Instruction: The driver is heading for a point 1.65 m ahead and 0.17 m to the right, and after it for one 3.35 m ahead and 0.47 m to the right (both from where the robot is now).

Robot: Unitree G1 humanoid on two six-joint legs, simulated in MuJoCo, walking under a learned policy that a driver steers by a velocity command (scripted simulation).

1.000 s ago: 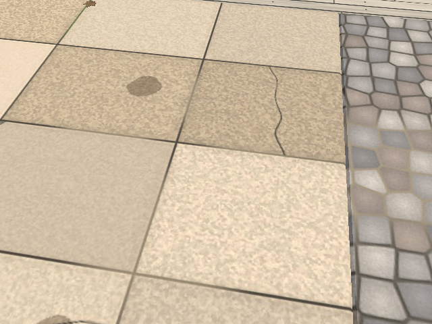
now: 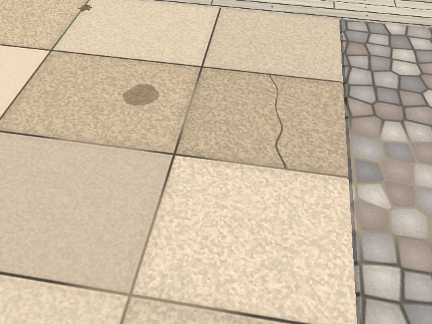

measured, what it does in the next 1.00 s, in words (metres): walks ahead: left foot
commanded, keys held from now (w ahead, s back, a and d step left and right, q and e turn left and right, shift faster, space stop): no key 0.34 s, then w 0.66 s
